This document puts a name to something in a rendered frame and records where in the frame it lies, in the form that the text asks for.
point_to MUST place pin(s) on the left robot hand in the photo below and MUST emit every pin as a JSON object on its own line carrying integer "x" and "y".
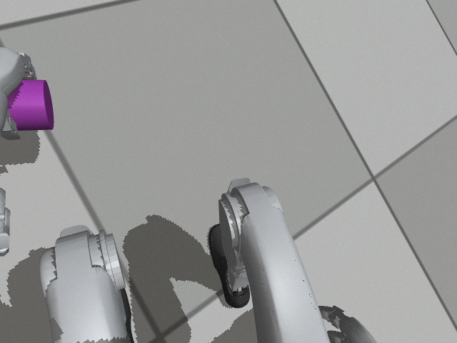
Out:
{"x": 14, "y": 67}

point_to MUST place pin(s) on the right robot hand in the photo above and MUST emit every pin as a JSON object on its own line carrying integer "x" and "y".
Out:
{"x": 352, "y": 331}

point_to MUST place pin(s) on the right robot foot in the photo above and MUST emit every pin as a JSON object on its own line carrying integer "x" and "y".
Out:
{"x": 234, "y": 299}

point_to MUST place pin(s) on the can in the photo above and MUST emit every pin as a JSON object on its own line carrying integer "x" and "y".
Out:
{"x": 30, "y": 106}

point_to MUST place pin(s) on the left robot foot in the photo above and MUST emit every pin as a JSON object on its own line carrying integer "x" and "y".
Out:
{"x": 128, "y": 314}

